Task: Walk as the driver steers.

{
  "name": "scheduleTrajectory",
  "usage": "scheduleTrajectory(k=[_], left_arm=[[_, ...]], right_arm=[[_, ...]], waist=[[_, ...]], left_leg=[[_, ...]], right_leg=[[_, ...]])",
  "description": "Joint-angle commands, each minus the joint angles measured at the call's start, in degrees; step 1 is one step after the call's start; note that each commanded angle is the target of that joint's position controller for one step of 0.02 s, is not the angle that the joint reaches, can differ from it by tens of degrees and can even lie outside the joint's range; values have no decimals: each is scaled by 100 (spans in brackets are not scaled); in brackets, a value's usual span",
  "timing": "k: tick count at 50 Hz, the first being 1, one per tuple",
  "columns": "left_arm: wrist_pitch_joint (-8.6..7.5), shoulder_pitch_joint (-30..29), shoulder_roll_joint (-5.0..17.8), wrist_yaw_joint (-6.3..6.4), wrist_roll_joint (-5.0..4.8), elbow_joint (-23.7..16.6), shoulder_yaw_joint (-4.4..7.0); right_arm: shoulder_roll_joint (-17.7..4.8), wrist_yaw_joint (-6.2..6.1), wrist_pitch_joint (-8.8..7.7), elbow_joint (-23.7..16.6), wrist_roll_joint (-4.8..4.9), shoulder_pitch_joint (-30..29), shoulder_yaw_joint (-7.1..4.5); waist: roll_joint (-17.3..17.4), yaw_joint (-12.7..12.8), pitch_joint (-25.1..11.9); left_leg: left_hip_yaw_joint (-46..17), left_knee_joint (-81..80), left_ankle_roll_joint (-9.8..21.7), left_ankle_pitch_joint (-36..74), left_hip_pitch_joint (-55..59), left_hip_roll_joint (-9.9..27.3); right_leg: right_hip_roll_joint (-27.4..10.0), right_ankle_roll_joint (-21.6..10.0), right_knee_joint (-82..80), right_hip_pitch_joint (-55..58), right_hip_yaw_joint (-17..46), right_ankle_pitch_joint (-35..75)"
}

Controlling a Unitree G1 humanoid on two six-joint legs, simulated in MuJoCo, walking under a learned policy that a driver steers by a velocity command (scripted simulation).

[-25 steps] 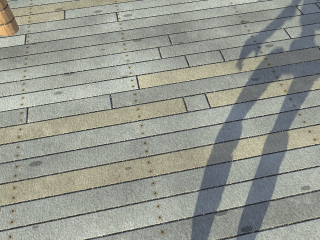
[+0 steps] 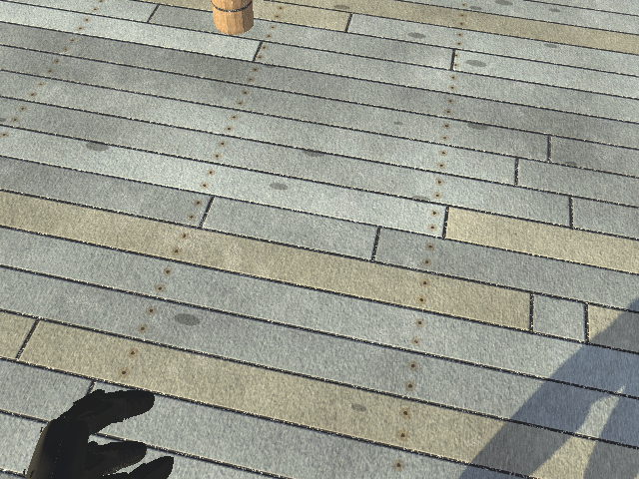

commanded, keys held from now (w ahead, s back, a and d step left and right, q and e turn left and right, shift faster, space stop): q+shift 0.02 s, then shift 0.98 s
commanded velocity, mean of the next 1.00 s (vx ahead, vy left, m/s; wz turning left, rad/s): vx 0.01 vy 0.00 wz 0.24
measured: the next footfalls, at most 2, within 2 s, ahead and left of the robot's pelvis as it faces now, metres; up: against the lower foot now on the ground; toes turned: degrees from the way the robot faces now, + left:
right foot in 0.24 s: +0.15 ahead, -0.17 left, +0.00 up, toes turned +15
left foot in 0.56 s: +0.04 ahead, +0.06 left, +0.00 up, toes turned +9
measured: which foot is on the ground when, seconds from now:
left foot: down 0.00-0.24, up 0.26-0.54, down 0.56-1.00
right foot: up 0.00-0.22, down 0.24-1.00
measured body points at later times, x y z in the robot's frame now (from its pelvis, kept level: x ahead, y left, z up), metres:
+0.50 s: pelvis +0.05 -0.07 +0.01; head +0.08 -0.08 +0.45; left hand +0.13 +0.21 -0.09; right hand +0.27 -0.30 -0.10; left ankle -0.01 +0.06 -0.70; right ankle +0.11 -0.18 -0.73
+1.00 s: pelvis +0.05 -0.05 +0.00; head +0.06 -0.04 +0.45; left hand +0.10 +0.23 -0.12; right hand +0.22 -0.26 -0.12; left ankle +0.00 +0.06 -0.73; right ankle +0.11 -0.18 -0.73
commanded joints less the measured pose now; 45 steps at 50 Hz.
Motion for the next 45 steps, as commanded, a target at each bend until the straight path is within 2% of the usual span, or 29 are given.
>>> scheduleTrajectory(k=[1,4,7,9,10,11,12,13,14,15,16,17,19,21,22,23,24,26,27,28,29,30,31,32,34,35,40,45], left_arm=[[43,489,507,40,-47,-79,193],[72,485,549,50,-40,-29,218],[-8,395,594,12,-13,-91,233],[-83,512,631,-42,2,-85,259],[-121,693,625,-77,10,-36,277],[-141,799,683,-95,52,-12,304],[-126,729,972,-77,161,-117,344],[-61,737,1294,-46,278,-74,409],[-63,835,1155,-20,237,-127,418],[-48,825,990,19,137,-167,374],[-18,733,887,45,50,-176,334],[0,726,811,58,-23,-183,293],[65,792,695,71,-8,-131,226],[133,870,631,65,11,-86,213],[168,938,669,62,6,-55,227],[198,1092,748,59,8,-11,255],[220,1220,822,58,4,22,276],[236,1247,826,59,-65,57,259],[207,1364,760,52,-109,113,233],[143,1539,707,36,-95,173,211],[34,1579,567,-18,43,115,160],[-38,1488,317,-40,76,103,106],[-52,1193,466,-39,146,122,118],[-45,1074,459,-41,139,146,134],[26,1113,423,-4,101,204,137],[40,1138,411,9,82,226,140],[55,1252,376,46,52,443,153],[66,1297,388,80,33,658,170]], right_arm=[[-1071,-171,55,-589,33,-232,-354],[-846,-179,131,-628,-35,-316,-270],[-697,-114,147,-614,-96,-266,-180],[-649,-73,146,-630,-89,-323,-127],[-621,-58,149,-639,-60,-404,-98],[-542,-47,141,-607,-41,-316,-63],[-324,-32,121,-581,-110,-22,13],[-476,-22,77,-681,-59,73,-28],[-921,-27,-1,-657,-125,-94,-158],[-1087,-27,-4,-537,-69,-184,-232],[-930,-44,46,-398,-61,-142,-212],[-751,-63,98,-362,-81,-147,-157],[-383,-40,116,-326,-39,-180,-21],[-145,-23,78,-338,-28,-327,87],[-58,-7,63,-336,-36,-400,131],[-35,4,50,-331,-23,-473,146],[-117,6,40,-281,10,-455,119],[-172,2,23,-57,15,-158,80],[-169,-1,15,42,-30,-45,84],[-317,-16,5,22,-101,-33,79],[-648,-62,8,-27,-191,2,29],[-526,-11,-19,126,-257,-114,46],[-150,46,-75,21,-266,-287,141],[-31,54,-115,84,-289,-255,184],[-168,51,-199,161,-234,-189,166],[-160,37,-232,202,-221,-113,181],[-55,-2,-271,321,-192,47,227],[3,-7,-292,448,-172,143,241]], waist=[[148,312,-1571],[574,182,-1473],[820,26,-1375],[887,58,-1331],[878,183,-1292],[704,225,-1225],[-208,28,-1252],[-1611,-129,-905],[-1508,133,-935],[-961,189,-914],[-641,142,-850],[-599,186,-804],[-671,210,-786],[-984,298,-900],[-1153,371,-955],[-1305,478,-982],[-1362,545,-1009],[-1256,406,-1024],[-1145,348,-987],[-907,390,-1056],[-87,531,-1255],[825,628,-1218],[566,454,-1005],[411,415,-911],[356,413,-584],[352,425,-511],[147,408,-434],[-27,390,-516]], left_leg=[[-1972,-527,668,853,1106,1347],[-1892,-489,487,7,876,1266],[-2073,-287,492,25,928,1322],[-2223,-64,471,286,996,1351],[-2221,73,392,280,899,1272],[-2122,256,210,-146,737,1092],[-1595,1091,-114,-1691,382,618],[-524,2088,-503,-3161,-333,-225],[-471,3379,-792,-3310,-621,100],[-533,3964,-873,-2964,-680,190],[-479,4202,-960,-2706,-696,215],[-456,4359,-1031,-2533,-799,246],[-178,3982,-1093,-2331,-625,317],[192,2845,-1132,-2303,-325,574],[353,2257,-1135,-2374,-29,694],[455,1763,-1120,-2463,169,750],[514,1340,-1100,-2334,330,763],[641,71,-965,-1393,920,723],[615,-569,-831,-858,1301,711],[283,-624,-647,-396,1772,967],[-227,-221,-397,740,2178,1548],[-366,-188,-74,21,1441,1646],[-385,-356,-62,-624,1082,1547],[-302,-412,-180,-1016,928,1444],[-222,-418,-326,-1164,649,1325],[-197,-403,-360,-1134,571,1300],[-140,-354,-382,-1131,520,1212],[-65,-283,-379,-865,623,1145]], right_leg=[[225,118,-712,312,-127,581],[107,114,-1028,558,-199,887],[9,7,-1438,774,-276,797],[-22,-141,-2027,1055,-366,873],[-38,-250,-2612,1431,-448,1276],[-228,-398,-3198,1838,-341,1859],[-1160,-756,-3547,2226,611,2445],[-2054,-1715,-3840,2072,1696,3273],[-2477,-2192,-3925,1895,2373,3006],[-2201,-2033,-3764,1906,1917,2712],[-1832,-1744,-3657,1911,1414,2458],[-1672,-1617,-3614,2010,1192,2412],[-1319,-1504,-3627,2047,676,2524],[-1094,-1432,-3588,2286,354,2440],[-1056,-1437,-3575,2318,290,2403],[-1113,-1492,-3567,2391,358,2391],[-1193,-1541,-3527,2464,467,2428],[-1213,-1469,-3360,2365,495,2490],[-1147,-1325,-3314,2176,451,2504],[-1095,-1046,-3259,1843,382,2309],[-803,-742,-2844,1452,-38,1982],[-361,-420,-2915,1698,-614,1132],[-352,-240,-2855,1938,-620,1210],[-338,-233,-2842,1997,-618,1319],[-352,-270,-2807,2009,-583,1521],[-372,-297,-2817,2018,-551,1573],[-379,-280,-2825,2058,-540,1628],[-404,-252,-2814,2138,-520,1822]])
Over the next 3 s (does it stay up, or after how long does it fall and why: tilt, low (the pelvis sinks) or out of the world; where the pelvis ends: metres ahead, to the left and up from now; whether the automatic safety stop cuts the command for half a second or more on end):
stays up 1.38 -0.11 0.00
